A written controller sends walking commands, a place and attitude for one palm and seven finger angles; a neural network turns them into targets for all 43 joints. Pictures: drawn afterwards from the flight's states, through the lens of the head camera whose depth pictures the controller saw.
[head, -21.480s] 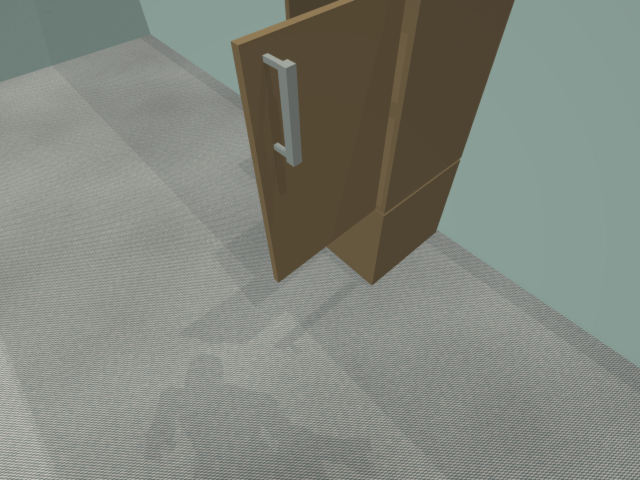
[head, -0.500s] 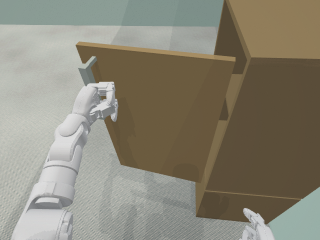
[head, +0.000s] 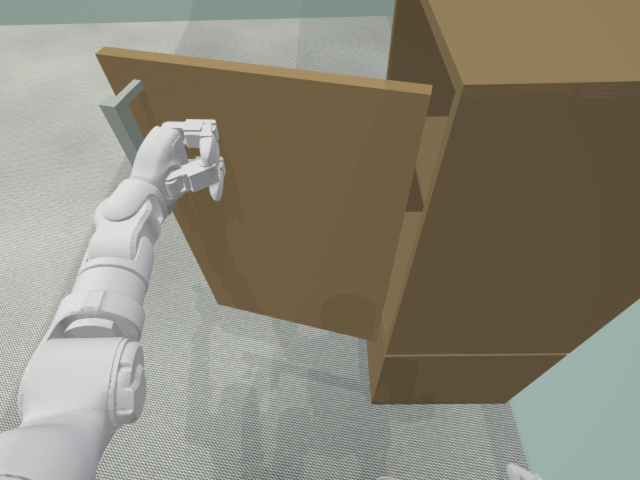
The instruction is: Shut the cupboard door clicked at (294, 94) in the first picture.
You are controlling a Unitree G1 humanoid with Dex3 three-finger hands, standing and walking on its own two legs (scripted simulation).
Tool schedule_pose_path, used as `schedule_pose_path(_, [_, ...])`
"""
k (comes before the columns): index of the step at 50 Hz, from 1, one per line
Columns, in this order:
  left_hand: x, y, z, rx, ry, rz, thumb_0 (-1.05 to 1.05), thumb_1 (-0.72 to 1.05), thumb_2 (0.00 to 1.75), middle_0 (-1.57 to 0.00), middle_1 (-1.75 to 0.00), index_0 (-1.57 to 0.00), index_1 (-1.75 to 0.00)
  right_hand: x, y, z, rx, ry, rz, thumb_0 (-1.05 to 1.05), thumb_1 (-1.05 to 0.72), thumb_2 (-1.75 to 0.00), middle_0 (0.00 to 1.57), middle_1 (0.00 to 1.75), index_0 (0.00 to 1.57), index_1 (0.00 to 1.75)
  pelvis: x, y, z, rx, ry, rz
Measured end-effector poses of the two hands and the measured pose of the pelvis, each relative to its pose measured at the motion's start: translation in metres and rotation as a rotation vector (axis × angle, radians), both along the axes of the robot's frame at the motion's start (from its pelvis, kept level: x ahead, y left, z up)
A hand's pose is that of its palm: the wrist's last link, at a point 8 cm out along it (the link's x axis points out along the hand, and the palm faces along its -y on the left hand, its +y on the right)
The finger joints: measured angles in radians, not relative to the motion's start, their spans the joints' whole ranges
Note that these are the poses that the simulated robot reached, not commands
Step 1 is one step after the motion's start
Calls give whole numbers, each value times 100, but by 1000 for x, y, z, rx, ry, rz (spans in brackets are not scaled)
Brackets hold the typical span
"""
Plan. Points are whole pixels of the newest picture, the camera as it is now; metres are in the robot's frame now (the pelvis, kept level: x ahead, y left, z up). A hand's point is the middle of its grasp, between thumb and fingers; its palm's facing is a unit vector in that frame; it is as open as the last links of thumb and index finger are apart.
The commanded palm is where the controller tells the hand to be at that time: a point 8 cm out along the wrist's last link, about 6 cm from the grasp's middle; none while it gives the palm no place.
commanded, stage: push the door shut along its arc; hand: left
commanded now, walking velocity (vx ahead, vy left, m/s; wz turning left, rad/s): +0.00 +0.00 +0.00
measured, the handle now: (151, 153) +0.50 +0.20 +0.15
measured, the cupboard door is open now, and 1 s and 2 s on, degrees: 75 51 51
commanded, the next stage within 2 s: pull the fist back off the door in 0.66 s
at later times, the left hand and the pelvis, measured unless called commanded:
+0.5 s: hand (243, 148) +0.49 +0.07 +0.16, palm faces -0.42 -0.91 -0.05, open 3.5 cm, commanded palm +0.50 +0.12 +0.16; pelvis -0.01 +0.01 -0.01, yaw +0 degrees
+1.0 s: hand (269, 129) +0.53 +0.04 +0.15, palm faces +0.03 -1.00 -0.03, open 3.2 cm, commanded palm +0.49 +0.09 +0.16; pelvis +0.01 +0.01 -0.01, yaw -1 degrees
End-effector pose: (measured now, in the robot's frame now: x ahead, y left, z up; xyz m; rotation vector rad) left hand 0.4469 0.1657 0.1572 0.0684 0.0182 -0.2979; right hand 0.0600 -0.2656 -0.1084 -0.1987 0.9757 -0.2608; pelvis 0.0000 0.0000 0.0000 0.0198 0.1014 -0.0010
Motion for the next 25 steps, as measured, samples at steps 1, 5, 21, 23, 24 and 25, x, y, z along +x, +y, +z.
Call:
schedule_pose_path(1, [2,-1,0,2,0,-5,1,88,91,-130,-150,-130,-150,-4,-1,-1,-2,8,-4,2,-91,-90,20,30,20,30,0,0,0,0,3,0])
schedule_pose_path(5, [7,-5,1,0,6,-28,2,91,93,-130,-150,-130,-150,-16,-4,-3,-11,43,-11,2,-91,-90,20,30,20,30,-1,0,-1,-1,14,2])
schedule_pose_path(21, [37,-28,3,2,26,-114,3,99,98,-130,-150,-130,-150,-48,-1,-7,-28,124,-28,1,-91,-90,20,30,20,30,-5,4,-6,-2,77,6])
schedule_pose_path(23, [40,-32,3,0,29,-124,3,100,98,-130,-150,-130,-150,-52,0,-8,-28,135,-31,1,-91,-90,20,30,20,30,-5,5,-7,-3,83,6])
schedule_pose_path(24, [42,-33,3,-1,31,-128,3,100,99,-130,-150,-130,-150,-53,0,-8,-28,141,-33,1,-91,-90,20,30,20,30,-5,5,-7,-3,86,6])
schedule_pose_path(25, [44,-35,3,-1,33,-132,3,101,99,-130,-150,-130,-150,-55,1,-9,-28,147,-36,1,-91,-90,20,30,20,30,-5,5,-8,-3,90,6])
